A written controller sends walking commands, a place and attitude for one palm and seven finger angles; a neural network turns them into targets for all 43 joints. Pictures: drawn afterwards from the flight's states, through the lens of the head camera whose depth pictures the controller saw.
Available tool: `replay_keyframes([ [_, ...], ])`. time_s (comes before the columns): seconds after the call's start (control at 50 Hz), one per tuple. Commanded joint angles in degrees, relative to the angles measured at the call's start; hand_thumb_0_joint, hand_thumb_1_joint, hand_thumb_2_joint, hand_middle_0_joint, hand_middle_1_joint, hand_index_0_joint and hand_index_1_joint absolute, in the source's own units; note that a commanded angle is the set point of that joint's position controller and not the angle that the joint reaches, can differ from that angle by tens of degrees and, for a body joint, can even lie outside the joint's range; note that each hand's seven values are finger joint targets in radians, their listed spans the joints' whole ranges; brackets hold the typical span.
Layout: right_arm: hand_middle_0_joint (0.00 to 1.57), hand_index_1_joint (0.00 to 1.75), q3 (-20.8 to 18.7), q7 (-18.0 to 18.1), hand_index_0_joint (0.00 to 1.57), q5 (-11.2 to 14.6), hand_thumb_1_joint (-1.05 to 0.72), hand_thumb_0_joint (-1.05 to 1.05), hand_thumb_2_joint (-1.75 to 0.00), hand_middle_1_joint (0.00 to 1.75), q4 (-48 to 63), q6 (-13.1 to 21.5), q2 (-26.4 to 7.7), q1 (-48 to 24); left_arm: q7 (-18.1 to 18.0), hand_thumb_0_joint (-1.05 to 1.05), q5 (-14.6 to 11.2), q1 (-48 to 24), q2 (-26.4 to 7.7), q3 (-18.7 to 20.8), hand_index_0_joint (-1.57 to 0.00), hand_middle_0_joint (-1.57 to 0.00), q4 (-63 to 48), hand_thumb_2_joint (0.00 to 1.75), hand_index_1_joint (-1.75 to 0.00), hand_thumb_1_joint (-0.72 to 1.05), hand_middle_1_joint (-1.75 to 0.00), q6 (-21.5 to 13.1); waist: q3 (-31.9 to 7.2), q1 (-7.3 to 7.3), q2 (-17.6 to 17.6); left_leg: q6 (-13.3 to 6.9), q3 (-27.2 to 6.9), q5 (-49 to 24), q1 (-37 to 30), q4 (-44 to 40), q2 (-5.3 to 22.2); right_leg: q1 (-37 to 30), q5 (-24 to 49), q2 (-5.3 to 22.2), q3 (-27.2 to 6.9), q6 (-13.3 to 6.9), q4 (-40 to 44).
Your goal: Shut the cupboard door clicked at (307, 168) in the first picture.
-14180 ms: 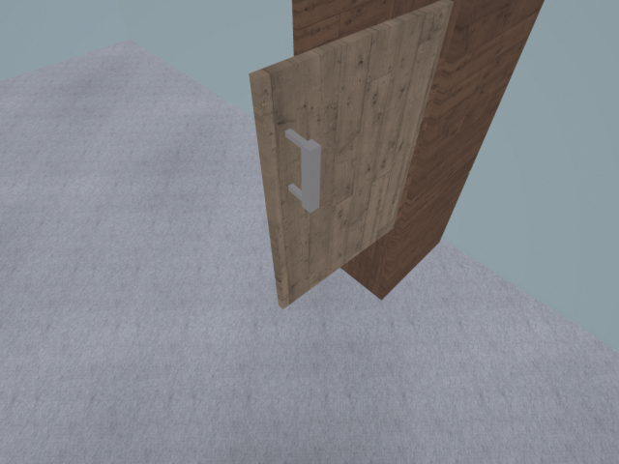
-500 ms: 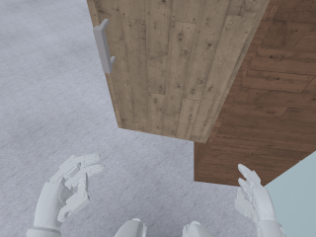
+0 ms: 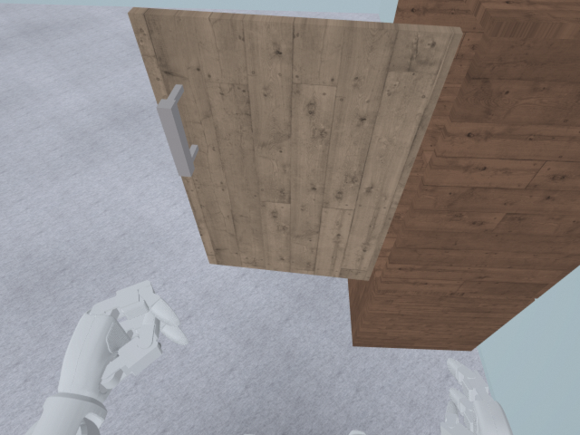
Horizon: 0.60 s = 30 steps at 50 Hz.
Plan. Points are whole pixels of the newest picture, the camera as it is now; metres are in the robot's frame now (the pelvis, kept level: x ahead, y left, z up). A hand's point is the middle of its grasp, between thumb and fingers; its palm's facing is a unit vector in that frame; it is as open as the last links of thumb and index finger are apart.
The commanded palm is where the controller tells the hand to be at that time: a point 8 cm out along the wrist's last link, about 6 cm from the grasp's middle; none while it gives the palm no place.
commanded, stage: raise the hand and make a fist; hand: left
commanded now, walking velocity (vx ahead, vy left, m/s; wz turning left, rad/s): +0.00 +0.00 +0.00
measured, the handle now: (181, 132) +0.51 +0.20 +0.14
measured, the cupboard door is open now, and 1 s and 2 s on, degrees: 85 85 85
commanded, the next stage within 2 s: bring the fist close to the handle in 0.88 s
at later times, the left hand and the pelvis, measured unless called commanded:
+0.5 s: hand (129, 293) +0.24 +0.19 +0.14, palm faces -0.02 -1.00 -0.08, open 3.1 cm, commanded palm +0.21 +0.24 +0.14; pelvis +0.01 +0.00 +0.03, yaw +1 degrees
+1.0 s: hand (137, 304) +0.23 +0.18 +0.14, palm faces -0.01 -1.00 -0.07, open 3.1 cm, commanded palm +0.21 +0.23 +0.14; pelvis +0.00 -0.01 +0.03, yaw +0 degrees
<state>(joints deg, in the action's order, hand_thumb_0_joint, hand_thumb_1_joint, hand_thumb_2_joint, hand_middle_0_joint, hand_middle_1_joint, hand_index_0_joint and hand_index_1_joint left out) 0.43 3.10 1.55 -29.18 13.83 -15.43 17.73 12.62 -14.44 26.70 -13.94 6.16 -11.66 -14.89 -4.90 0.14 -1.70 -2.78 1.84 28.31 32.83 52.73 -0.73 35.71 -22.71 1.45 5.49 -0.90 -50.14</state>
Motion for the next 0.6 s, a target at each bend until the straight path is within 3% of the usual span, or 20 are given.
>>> replay_keyframes([
  [0.0,0.20,0.30,-1.62,0.55,0.20,0.54,-0.90,0.00,-0.90,0.30,9.46,3.57,-5.13,-4.48,-0.46,0.00,-1.51,-4.49,-6.59,5.81,-1.15,-1.15,-14.17,0.90,-1.34,0.90,-1.34,-3.12,-8.20,0.99,-1.87,2.60,-4.98,-21.41,-4.31,-11.34,0.87,-11.70,13.88,-1.46,-1.07,-0.80,6.34],
  [0.02,0.20,0.30,-1.54,0.54,0.20,0.64,-0.90,0.00,-0.90,0.30,9.41,3.53,-5.03,-4.45,-0.36,0.00,-1.63,-4.85,-5.99,5.39,-1.17,-1.17,-14.31,0.90,-1.36,0.90,-1.36,-2.68,-7.86,0.82,-2.59,2.79,-5.03,-22.17,-5.22,-11.72,0.97,-11.67,14.61,-1.43,-0.87,-0.75,6.62],
  [0.08,0.20,0.30,-1.42,0.65,0.20,0.85,-0.90,0.00,-0.90,0.30,9.25,3.25,-5.27,-4.12,0.60,0.00,-1.64,-5.96,-5.93,5.26,-1.23,-1.23,-13.04,0.90,-1.42,0.90,-1.42,-0.86,-7.21,0.37,-0.44,2.83,-5.03,-22.75,-6.70,-12.62,1.14,-12.32,15.71,-1.61,-0.75,-0.44,8.00],
  [0.16,0.20,0.30,-0.86,0.84,0.20,0.94,-0.90,0.00,-0.90,0.30,9.12,3.18,-5.27,-4.89,1.68,0.00,-2.16,-9.04,-7.39,6.71,-1.30,-1.30,-13.75,0.90,-1.50,0.90,-1.50,1.60,-7.83,0.91,-1.32,2.81,-5.11,-23.73,-8.96,-14.32,0.98,-15.19,17.40,-1.48,-0.95,-0.57,9.73],
  [0.3,0.20,0.30,0.08,1.36,0.20,0.98,-0.90,0.00,-0.90,0.30,7.52,3.29,-5.18,-6.27,2.90,0.00,-3.27,-13.63,-9.04,9.18,-1.30,-1.30,-11.15,0.90,-1.50,0.90,-1.50,4.54,-5.29,1.16,-0.23,2.43,-4.70,-24.03,-11.02,-16.79,0.97,-18.15,19.08,-1.42,-1.07,-0.55,12.93],
  [0.46,0.20,0.30,0.36,1.92,0.20,1.32,-0.90,0.00,-0.90,0.30,6.04,4.14,-5.10,-7.78,4.44,0.00,-4.40,-19.23,-10.67,11.37,-1.30,-1.30,-10.78,0.90,-1.50,0.90,-1.50,7.21,-7.31,2.07,-0.49,2.27,-4.37,-25.46,-14.63,-19.98,0.63,-22.71,21.13,-0.97,-1.32,-0.42,15.90],
  [0.5,0.20,0.30,0.34,1.92,0.20,1.32,-0.90,0.00,-0.90,0.30,5.83,4.28,-5.23,-7.87,4.75,0.00,-4.65,-17.04,-9.94,11.45,-1.30,-1.30,-7.80,0.90,-1.50,0.90,-1.50,8.08,-5.21,2.31,1.98,2.22,-4.31,-25.56,-13.91,-20.34,0.63,-23.01,21.35,-1.00,-1.43,-0.42,16.66],
  [0.52,0.20,0.30,0.28,1.84,0.20,1.37,-0.90,0.00,-0.90,0.30,5.71,4.33,-5.10,-8.04,5.08,0.00,-4.81,-16.59,-8.43,10.40,-1.30,-1.30,-7.36,0.90,-1.50,0.90,-1.50,8.31,-4.70,2.26,1.59,2.22,-3.95,-25.32,-13.93,-20.53,0.55,-22.79,21.56,-0.84,-1.47,-0.34,16.82],
  [0.58,0.20,0.30,0.03,1.71,0.20,1.39,-0.90,0.00,-0.90,0.30,5.72,4.41,-5.25,-7.98,5.00,0.00,-4.53,-16.67,-8.61,10.41,-1.30,-1.30,-7.52,0.90,-1.50,0.90,-1.50,8.64,-4.23,2.29,0.78,2.21,-3.54,-23.74,-14.05,-20.95,0.36,-22.24,20.07,-0.79,-1.72,-0.21,17.50],
])
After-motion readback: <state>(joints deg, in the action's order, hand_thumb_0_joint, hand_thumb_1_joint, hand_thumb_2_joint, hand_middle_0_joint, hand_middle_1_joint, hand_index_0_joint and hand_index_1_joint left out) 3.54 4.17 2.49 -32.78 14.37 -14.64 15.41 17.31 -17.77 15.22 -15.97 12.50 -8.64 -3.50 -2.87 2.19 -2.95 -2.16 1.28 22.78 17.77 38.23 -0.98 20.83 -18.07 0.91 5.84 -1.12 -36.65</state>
